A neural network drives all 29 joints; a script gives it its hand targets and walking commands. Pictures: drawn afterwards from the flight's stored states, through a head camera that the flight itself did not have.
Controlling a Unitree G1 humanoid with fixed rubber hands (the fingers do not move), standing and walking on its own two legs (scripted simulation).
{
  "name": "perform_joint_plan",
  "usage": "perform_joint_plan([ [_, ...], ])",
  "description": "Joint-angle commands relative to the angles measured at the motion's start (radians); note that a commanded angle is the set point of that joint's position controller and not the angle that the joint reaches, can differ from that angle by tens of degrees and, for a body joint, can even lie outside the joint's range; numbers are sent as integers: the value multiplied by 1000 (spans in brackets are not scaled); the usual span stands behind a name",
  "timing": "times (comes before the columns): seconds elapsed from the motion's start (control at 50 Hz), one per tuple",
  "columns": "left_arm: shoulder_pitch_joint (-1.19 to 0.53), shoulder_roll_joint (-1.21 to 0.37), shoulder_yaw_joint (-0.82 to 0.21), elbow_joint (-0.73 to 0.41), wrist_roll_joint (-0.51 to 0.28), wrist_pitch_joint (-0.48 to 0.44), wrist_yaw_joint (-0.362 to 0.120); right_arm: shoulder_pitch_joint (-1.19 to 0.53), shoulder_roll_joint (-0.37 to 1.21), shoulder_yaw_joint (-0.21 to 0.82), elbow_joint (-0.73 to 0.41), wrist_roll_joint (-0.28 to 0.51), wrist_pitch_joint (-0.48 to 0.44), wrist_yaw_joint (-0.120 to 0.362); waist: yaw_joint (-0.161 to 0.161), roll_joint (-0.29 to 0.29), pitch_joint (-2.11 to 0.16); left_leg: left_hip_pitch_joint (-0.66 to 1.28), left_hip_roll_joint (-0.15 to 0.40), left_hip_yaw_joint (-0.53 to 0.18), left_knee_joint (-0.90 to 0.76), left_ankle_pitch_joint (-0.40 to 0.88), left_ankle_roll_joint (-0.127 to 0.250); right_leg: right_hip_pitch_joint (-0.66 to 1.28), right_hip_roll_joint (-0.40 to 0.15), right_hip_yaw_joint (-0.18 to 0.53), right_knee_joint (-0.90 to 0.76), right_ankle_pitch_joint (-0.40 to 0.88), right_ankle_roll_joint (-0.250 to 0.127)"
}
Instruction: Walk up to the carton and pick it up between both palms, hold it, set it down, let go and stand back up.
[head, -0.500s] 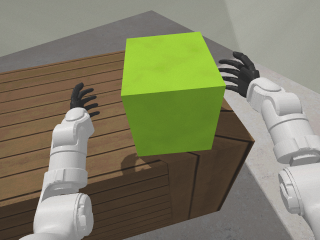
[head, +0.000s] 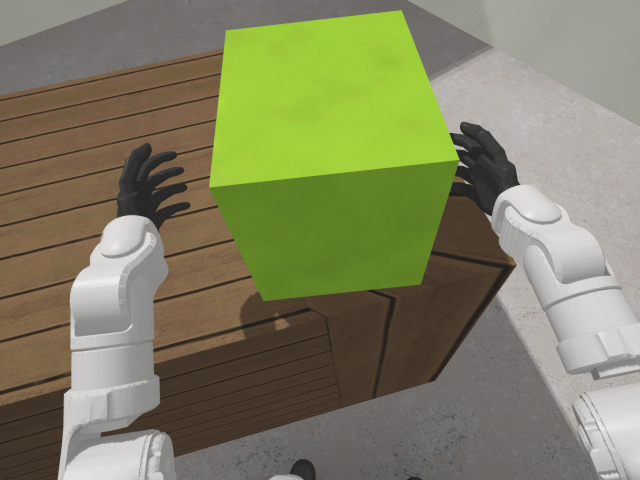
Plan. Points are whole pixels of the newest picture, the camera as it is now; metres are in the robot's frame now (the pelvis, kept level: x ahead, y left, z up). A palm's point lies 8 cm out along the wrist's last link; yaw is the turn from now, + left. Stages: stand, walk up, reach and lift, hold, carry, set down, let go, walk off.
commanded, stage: set down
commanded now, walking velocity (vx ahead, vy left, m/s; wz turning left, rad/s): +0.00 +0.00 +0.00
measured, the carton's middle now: (328, 164) +0.50 +0.12 +0.07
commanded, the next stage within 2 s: none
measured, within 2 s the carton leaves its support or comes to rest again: neither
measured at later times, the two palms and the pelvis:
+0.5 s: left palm (89, 272) +0.25 +0.29 +0.15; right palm (529, 235) +0.37 -0.12 +0.12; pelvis -0.04 +0.00 +0.00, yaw +0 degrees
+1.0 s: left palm (102, 266) +0.26 +0.31 +0.13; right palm (530, 229) +0.40 -0.13 +0.10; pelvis -0.01 +0.00 +0.00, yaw +1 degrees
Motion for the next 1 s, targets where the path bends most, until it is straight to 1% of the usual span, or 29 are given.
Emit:
perform_joint_plan([
  [0.0,-66,170,99,-481,-14,-60,-13,-234,-303,-115,-414,76,-150,-35,-4,-20,-669,192,-120,81,-1,474,2,726,89,41,146,397,36],
  [0.08,-37,181,104,-521,-32,-101,-2,-184,-308,-132,-455,94,-168,-18,11,-15,-704,213,-118,86,4,444,10,699,90,47,116,282,22],
  [0.14,-32,188,100,-522,-44,-116,10,-153,-317,-146,-440,114,-160,2,11,-13,-690,227,-118,88,0,378,14,671,92,55,81,160,6],
  [0.18,-33,193,101,-495,-45,-115,19,-138,-323,-156,-397,127,-145,16,14,-16,-669,224,-118,80,-15,292,16,657,90,64,57,76,-4],
  [0.26,-72,200,93,-388,-51,-95,41,-155,-317,-172,-312,126,-99,37,26,-32,-607,174,-119,49,-59,58,23,629,72,101,19,-110,-15],
  [0.32,-93,191,72,-322,-52,-78,57,-165,-315,-185,-276,111,-71,51,22,-40,-534,101,-114,19,-97,-101,33,626,61,134,6,-222,-12],
  [0.38,-102,175,52,-243,-50,-59,65,-172,-314,-196,-233,96,-48,62,13,-48,-465,45,-113,-3,-119,-207,42,632,57,159,-2,-298,-12],
  [0.42,-108,163,40,-191,-49,-50,66,-177,-309,-197,-211,88,-39,69,9,-56,-429,26,-115,-15,-125,-248,44,629,55,169,-9,-334,-14],
  [0.44,-112,158,36,-169,-47,-48,64,-180,-306,-195,-206,83,-38,72,6,-69,-418,34,-120,-20,-116,-256,44,612,48,177,-17,-352,-20],
  [0.5,-141,147,30,-130,-40,-44,54,-198,-297,-181,-218,69,-44,76,-4,-122,-421,104,-144,-32,-56,-236,42,522,9,204,-47,-404,-53],
  [0.54,-176,146,24,-115,-42,-45,50,-219,-294,-180,-230,58,-51,76,-11,-141,-438,145,-152,-40,-22,-220,44,464,-11,212,-58,-439,-70],
  [0.58,-214,144,15,-116,-50,-50,52,-250,-301,-189,-238,50,-59,79,-13,-131,-455,134,-149,-41,-22,-229,43,453,-9,199,-49,-438,-72],
  [0.6,-234,143,7,-118,-55,-54,58,-269,-308,-198,-234,47,-62,83,-11,-116,-456,105,-142,-39,-35,-248,42,465,1,187,-36,-429,-68],
  [0.64,-248,135,-12,-139,-65,-61,73,-284,-325,-219,-212,45,-64,95,-9,-69,-454,38,-117,-43,-80,-292,42,517,34,158,-1,-400,-49],
  [0.66,-237,129,-24,-163,-70,-63,82,-273,-337,-230,-200,47,-64,103,-11,-37,-453,6,-100,-48,-107,-313,44,555,56,140,20,-375,-36],
  [0.7,-188,116,-38,-217,-67,-63,89,-222,-364,-232,-188,55,-72,115,-26,-20,-464,24,-85,-57,-111,-306,44,576,68,123,37,-307,-30],
  [0.78,-108,91,-60,-295,-67,-47,86,-144,-389,-229,-188,65,-82,130,-55,-18,-486,166,-83,-67,-77,-156,25,516,76,107,22,-187,-40],
  [0.8,-92,85,-62,-309,-64,-48,84,-127,-396,-226,-187,69,-87,134,-60,-16,-486,189,-82,-70,-72,-132,22,505,79,103,20,-169,-41],
  [0.84,-61,75,-71,-338,-61,-53,84,-89,-404,-223,-190,78,-95,142,-66,-7,-476,201,-76,-81,-75,-135,21,498,83,100,18,-173,-42],
  [0.86,-27,69,-72,-364,-58,-55,82,-52,-409,-225,-193,82,-101,145,-71,0,-476,214,-74,-82,-76,-108,19,505,84,95,19,-145,-43],
  [0.9,57,51,-74,-423,-47,-58,75,38,-419,-230,-193,87,-117,149,-88,14,-480,263,-70,-81,-68,-16,12,518,89,82,19,-62,-45],
  [0.94,100,39,-70,-469,-37,-67,62,92,-423,-236,-206,84,-135,152,-108,18,-501,300,-69,-80,-54,83,7,538,93,73,24,20,-44],
  [0.98,200,18,-67,-545,-21,-84,48,191,-438,-244,-228,80,-166,156,-131,19,-512,338,-64,-78,-32,232,4,566,99,63,40,133,-42],
])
